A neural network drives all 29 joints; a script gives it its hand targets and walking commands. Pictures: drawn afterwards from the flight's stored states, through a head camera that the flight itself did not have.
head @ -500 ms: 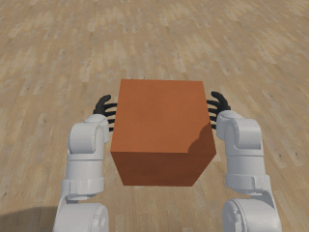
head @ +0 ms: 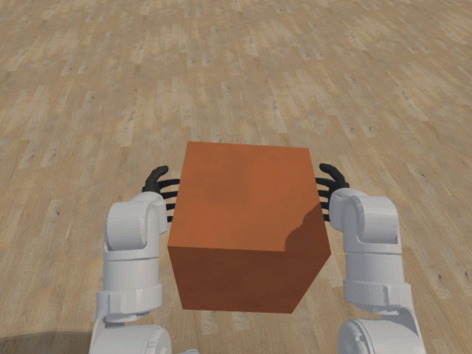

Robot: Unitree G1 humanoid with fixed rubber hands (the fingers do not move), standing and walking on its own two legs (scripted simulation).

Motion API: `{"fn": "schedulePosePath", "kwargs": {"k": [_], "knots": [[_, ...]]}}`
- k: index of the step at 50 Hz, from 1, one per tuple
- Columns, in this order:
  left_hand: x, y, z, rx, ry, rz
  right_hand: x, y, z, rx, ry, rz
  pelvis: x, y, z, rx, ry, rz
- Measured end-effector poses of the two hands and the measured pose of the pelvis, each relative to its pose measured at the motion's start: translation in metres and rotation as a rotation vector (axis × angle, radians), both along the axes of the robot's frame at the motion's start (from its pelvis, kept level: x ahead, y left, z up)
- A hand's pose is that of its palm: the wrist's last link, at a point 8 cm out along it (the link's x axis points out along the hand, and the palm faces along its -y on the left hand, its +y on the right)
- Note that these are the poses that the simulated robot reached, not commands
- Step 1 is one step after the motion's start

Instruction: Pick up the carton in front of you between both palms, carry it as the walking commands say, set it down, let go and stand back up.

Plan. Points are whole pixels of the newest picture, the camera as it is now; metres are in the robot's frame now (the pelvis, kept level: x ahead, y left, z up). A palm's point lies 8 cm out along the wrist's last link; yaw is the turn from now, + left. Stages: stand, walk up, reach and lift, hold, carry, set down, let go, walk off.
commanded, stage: carry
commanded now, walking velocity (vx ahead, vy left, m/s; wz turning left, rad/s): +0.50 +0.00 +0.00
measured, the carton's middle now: (242, 232) +0.32 +0.01 +0.01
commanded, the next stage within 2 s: none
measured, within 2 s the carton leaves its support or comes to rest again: neither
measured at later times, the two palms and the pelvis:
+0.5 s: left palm (183, 114) +0.55 +0.13 +0.10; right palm (326, 123) +0.53 -0.17 +0.09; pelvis +0.28 +0.00 -0.01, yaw -2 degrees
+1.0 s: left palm (194, 49) +0.83 +0.13 +0.10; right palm (304, 52) +0.82 -0.16 +0.10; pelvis +0.56 -0.01 -0.01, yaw -1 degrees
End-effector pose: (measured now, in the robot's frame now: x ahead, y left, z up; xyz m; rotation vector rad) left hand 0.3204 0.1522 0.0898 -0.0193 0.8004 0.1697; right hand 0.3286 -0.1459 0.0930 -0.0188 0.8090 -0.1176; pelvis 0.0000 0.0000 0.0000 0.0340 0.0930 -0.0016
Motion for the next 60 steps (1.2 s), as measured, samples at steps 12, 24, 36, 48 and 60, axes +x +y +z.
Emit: {"fn": "schedulePosePath", "kwargs": {"k": [12,24,36,48,60], "knots": [[0.089,0.014,-0.011,-0.047,-0.035,-0.036,0.058,0.015,-0.013,0.01,-0.023,-0.128,0.121,0.032,0.006,-0.052,-0.014,-0.055],[0.214,-0.017,0.01,-0.002,-0.137,-0.055,0.186,-0.016,0.002,0.026,-0.122,-0.115,0.265,0.001,-0.005,-0.041,-0.036,-0.042],[0.321,-0.037,-0.025,0.026,0.028,0.019,0.32,-0.037,-0.035,0.033,0.041,-0.032,0.388,-0.039,0.002,-0.024,-0.031,0.011],[0.476,-0.025,0.008,0.006,-0.131,-0.012,0.463,-0.024,0.002,0.025,-0.122,-0.07,0.532,-0.018,0.002,-0.032,-0.026,-0.004],[0.634,-0.002,-0.014,-0.036,-0.026,-0.058,0.603,-0.001,-0.013,-0.014,-0.012,-0.13,0.675,0.017,0.003,-0.054,-0.019,-0.056]]}}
